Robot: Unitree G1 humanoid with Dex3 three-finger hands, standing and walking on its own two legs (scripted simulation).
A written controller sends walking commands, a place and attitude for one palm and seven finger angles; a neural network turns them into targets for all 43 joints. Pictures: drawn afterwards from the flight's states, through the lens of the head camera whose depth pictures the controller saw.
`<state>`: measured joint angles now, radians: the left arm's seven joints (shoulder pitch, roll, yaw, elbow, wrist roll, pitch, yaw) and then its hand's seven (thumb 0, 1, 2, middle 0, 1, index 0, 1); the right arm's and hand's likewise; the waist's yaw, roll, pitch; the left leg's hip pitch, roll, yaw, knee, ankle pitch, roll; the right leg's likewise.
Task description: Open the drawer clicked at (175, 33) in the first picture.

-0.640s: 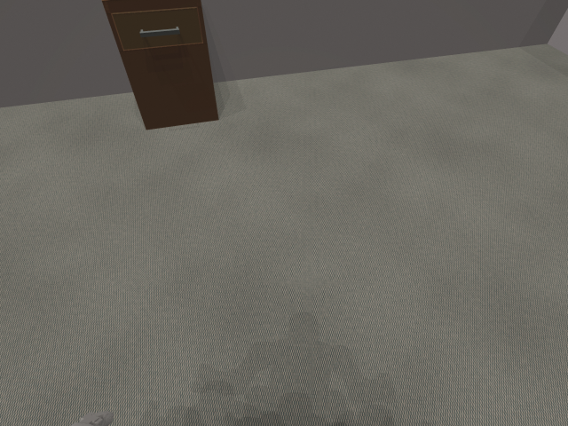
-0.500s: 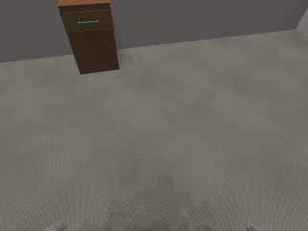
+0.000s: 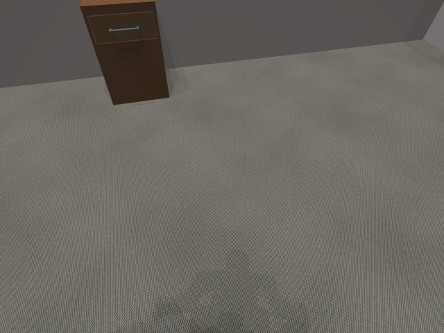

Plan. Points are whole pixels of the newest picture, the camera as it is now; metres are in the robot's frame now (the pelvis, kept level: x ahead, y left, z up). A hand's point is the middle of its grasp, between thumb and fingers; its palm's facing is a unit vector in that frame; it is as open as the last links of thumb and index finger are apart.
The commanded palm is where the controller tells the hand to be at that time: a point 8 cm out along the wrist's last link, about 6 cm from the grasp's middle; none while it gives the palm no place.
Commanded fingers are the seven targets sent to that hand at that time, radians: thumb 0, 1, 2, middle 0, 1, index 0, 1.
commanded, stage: stand and wait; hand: left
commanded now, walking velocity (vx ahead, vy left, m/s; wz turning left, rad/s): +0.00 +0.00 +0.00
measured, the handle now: (124, 29) +1.81 +0.73 -0.22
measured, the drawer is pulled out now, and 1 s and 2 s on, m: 0.00 0.00 0.00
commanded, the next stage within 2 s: look at it before walking up in 0.22 s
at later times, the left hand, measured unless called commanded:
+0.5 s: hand out of the picture +0.07 +0.24 -0.16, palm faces -0.04 -0.95 -0.32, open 7.4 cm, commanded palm none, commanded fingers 0.00 0.90 0.90 -0.20 -0.30 -0.20 -0.30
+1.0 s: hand out of the picture +0.06 +0.25 -0.16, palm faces -0.03 -0.94 -0.33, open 7.4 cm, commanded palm none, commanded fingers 0.00 0.90 0.90 -0.20 -0.30 -0.20 -0.30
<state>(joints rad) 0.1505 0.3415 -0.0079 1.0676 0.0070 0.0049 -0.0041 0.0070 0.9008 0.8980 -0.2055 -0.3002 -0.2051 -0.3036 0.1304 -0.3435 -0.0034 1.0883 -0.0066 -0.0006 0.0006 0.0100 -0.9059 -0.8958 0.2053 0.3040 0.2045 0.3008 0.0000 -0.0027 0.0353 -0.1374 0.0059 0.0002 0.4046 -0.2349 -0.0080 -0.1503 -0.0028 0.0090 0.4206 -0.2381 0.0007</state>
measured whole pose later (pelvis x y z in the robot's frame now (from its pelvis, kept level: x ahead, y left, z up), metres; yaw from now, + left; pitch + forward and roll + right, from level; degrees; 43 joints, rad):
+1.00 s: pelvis -0.01 +0.00 +0.00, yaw +0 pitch -2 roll +0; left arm 0.14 0.34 -0.01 1.09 0.01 0.00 -0.01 0.01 0.90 0.90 -0.21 -0.30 -0.20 -0.30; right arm 0.12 -0.33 0.00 1.11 0.00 -0.01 0.01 0.01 -0.91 -0.90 0.21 0.30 0.20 0.30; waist 0.00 -0.01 0.03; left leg -0.13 0.00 0.00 0.36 -0.20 0.00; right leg -0.14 -0.01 0.01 0.38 -0.20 0.01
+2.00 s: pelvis +0.23 +0.06 -0.02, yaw +8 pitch +0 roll -1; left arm 0.08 0.18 0.05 1.01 0.02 -0.02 -0.02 0.01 0.92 0.90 -0.20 -0.30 -0.20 -0.30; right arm 0.54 -0.07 -0.02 1.20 -0.02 -0.08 -0.03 0.01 -0.91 -0.90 0.21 0.30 0.20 0.30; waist -0.07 0.00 0.07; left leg 0.16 -0.03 0.03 0.29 -0.44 0.05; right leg -0.52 -0.05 -0.12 0.66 -0.19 -0.02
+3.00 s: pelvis +0.68 +0.17 -0.02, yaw +10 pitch +0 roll +1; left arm 0.08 0.18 0.06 1.02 0.03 -0.02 -0.03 0.01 0.91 0.90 -0.20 -0.30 -0.20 -0.30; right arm 0.50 -0.11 -0.04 1.19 -0.02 -0.06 -0.01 0.00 -0.91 -0.90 0.20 0.30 0.20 0.30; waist -0.07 0.01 0.08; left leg 0.09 0.04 0.22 0.36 -0.44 -0.02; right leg -0.46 -0.07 -0.14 0.62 -0.19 -0.02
